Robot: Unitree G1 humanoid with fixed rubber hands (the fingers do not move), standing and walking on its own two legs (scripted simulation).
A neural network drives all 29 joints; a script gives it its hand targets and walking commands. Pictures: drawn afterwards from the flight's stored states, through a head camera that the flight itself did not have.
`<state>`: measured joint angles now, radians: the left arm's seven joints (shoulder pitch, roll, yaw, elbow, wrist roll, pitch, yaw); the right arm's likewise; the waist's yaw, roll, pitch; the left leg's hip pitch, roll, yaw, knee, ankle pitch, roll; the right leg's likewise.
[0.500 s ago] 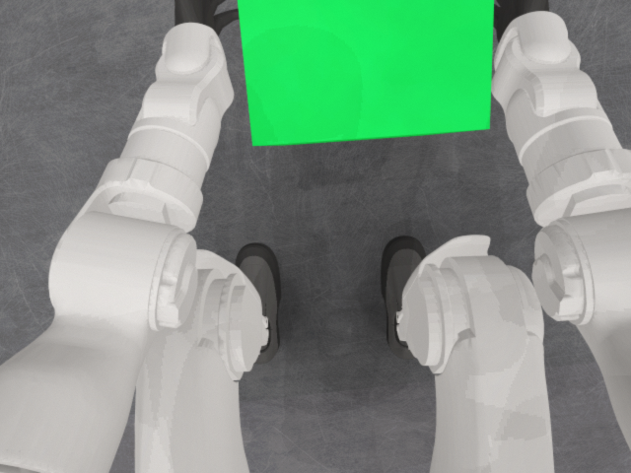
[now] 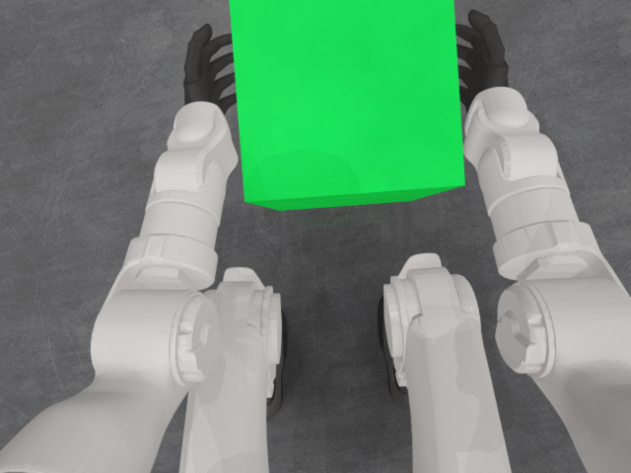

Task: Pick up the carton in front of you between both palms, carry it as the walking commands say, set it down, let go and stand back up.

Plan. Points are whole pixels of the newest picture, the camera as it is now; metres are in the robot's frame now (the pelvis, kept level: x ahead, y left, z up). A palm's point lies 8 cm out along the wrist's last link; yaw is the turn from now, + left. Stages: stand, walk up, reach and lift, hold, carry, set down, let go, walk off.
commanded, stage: reach and lift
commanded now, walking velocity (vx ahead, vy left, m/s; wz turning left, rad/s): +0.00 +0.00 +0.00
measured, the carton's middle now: (342, 123) +0.51 -0.04 -0.16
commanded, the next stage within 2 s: none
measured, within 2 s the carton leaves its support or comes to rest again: neither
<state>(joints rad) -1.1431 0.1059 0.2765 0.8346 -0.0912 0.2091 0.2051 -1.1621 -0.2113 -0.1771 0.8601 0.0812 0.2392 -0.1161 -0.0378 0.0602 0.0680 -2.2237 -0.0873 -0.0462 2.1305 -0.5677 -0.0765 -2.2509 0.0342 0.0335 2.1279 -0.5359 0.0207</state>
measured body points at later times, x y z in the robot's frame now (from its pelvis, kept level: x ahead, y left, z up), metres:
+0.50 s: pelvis +0.01 +0.01 +0.13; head +0.24 -0.02 +0.52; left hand +0.50 +0.11 +0.07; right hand +0.47 -0.19 +0.07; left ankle +0.12 +0.13 -0.35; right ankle +0.12 -0.12 -0.35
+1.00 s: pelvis +0.07 +0.00 +0.28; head +0.18 -0.01 +0.71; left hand +0.46 +0.12 +0.24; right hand +0.43 -0.18 +0.23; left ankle +0.11 +0.13 -0.35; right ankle +0.12 -0.12 -0.35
